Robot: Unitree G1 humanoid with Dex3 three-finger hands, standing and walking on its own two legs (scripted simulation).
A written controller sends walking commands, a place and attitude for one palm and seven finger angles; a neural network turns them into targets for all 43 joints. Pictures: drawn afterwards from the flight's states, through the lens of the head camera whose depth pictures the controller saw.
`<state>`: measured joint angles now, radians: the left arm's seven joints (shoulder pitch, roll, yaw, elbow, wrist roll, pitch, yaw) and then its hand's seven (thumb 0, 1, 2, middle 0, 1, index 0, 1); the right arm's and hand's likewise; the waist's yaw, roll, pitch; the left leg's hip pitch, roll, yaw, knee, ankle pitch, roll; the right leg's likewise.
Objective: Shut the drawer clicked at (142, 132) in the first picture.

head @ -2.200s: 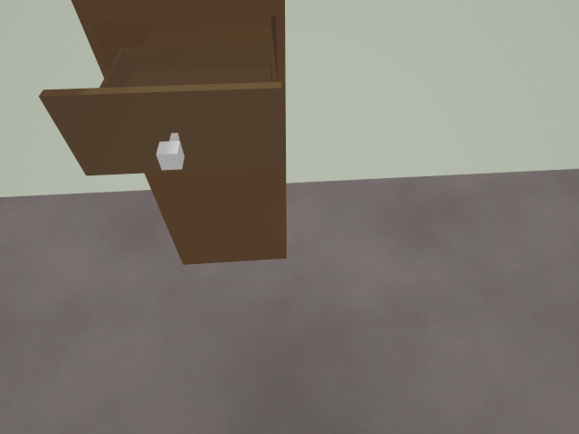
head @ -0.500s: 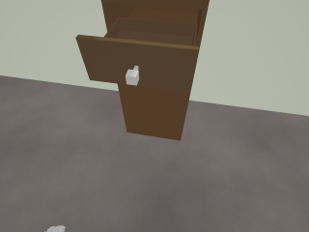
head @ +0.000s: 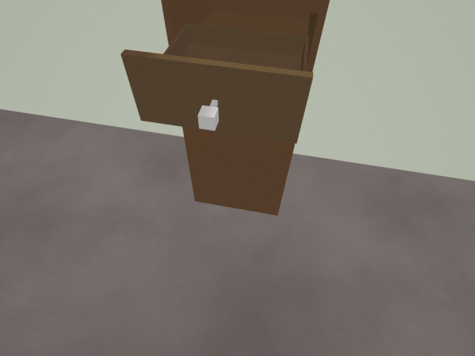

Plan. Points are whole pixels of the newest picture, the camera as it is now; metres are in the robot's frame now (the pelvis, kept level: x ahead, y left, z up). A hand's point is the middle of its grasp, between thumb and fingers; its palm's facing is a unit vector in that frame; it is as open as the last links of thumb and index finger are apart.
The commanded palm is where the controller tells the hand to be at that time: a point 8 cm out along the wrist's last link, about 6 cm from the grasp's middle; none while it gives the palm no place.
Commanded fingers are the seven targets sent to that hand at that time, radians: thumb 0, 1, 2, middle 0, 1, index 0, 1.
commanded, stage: turn to face it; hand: left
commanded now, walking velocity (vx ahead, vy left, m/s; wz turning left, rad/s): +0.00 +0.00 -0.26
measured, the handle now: (210, 112) +0.56 +0.09 +0.09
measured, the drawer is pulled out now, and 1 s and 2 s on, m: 0.30 0.30 0.30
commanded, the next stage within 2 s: take the last steps up to it in 0.22 s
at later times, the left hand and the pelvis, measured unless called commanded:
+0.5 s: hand out of the picture +0.05 +0.20 -0.18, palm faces -0.09 -0.97 -0.24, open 7.4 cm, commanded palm none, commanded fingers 0.00 0.90 0.90 -0.20 -0.30 -0.20 -0.30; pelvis -0.01 +0.00 -0.02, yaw -6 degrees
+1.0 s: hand out of the picture +0.12 +0.18 -0.20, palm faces -0.09 -0.98 -0.15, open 7.4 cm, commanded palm none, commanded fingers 0.00 0.90 0.90 -0.20 -0.30 -0.20 -0.30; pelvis +0.12 -0.01 -0.01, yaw -9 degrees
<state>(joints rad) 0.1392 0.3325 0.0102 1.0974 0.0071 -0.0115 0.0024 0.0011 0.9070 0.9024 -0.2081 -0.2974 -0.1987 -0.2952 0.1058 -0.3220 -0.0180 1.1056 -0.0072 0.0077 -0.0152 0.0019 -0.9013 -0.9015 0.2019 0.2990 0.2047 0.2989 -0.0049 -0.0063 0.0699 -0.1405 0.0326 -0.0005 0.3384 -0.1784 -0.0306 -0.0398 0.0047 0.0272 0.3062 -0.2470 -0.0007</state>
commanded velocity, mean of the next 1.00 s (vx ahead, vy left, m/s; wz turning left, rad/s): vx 0.19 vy -0.03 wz -0.14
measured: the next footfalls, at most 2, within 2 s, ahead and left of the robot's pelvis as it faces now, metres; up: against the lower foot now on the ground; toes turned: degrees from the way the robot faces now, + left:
left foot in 0.86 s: +0.20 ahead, +0.10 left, +0.00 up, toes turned -3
right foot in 1.16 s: +0.27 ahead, -0.15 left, +0.00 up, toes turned -6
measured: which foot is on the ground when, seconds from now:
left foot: down 0.00-0.54, up 0.56-0.84, down 0.86-1.00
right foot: down 0.00-0.86, up 0.88-1.00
